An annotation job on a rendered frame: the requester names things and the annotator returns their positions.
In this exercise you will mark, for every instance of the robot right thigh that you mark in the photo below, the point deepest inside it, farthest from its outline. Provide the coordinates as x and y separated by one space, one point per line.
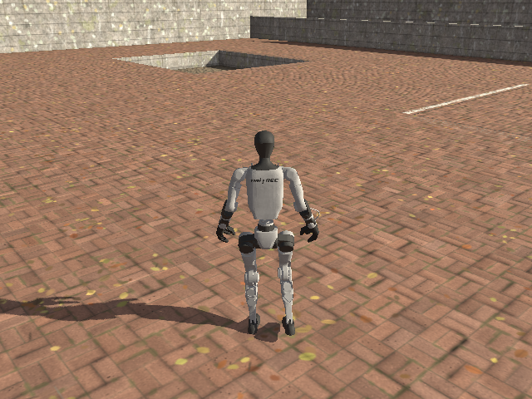
285 252

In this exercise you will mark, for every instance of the robot left hand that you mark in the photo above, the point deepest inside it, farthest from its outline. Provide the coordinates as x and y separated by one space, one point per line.
220 232

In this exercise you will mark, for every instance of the robot left upper arm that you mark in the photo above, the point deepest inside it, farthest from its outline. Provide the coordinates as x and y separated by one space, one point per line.
234 188

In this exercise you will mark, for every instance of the robot left forearm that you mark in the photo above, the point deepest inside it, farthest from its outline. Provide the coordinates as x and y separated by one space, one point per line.
225 217

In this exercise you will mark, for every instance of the robot head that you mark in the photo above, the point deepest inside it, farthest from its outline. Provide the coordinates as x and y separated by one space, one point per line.
264 144

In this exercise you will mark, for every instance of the robot right forearm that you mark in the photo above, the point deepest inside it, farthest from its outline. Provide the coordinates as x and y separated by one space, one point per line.
308 216

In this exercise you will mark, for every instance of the robot right hand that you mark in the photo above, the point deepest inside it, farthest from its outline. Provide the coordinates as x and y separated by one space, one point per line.
307 230

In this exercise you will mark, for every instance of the robot right upper arm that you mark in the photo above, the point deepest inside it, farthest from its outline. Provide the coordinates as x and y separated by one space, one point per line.
291 175

